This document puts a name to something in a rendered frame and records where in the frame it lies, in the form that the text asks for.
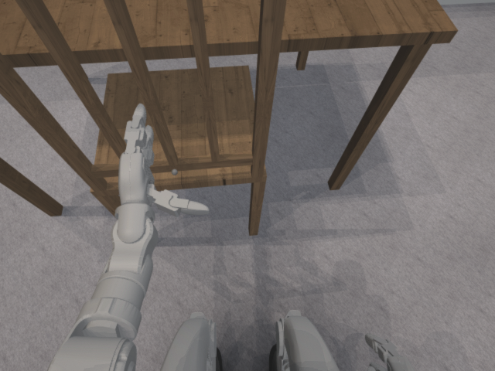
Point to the left robot forearm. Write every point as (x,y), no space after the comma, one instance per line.
(114,309)

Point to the robot right thigh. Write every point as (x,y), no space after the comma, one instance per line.
(298,340)

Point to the right robot shin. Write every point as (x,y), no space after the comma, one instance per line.
(283,365)

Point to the robot right hand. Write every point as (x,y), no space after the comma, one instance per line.
(388,353)

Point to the table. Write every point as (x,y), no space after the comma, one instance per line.
(232,28)

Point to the robot left upper arm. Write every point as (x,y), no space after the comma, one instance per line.
(84,353)

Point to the chair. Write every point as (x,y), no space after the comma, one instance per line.
(205,121)

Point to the robot left hand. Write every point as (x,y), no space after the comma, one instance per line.
(134,173)

